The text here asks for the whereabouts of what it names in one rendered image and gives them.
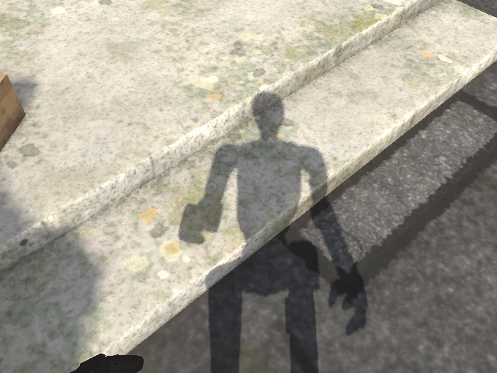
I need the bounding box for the left robot hand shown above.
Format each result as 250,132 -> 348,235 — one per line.
70,354 -> 144,373

